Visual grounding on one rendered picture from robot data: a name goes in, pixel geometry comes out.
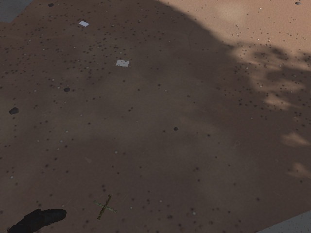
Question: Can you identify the robot left hand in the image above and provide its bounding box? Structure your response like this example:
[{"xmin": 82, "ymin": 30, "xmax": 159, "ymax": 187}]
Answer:
[{"xmin": 7, "ymin": 209, "xmax": 67, "ymax": 233}]

